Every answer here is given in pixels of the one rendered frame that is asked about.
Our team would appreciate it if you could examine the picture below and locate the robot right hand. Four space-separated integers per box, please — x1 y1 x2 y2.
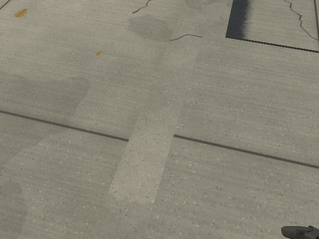
281 225 319 239

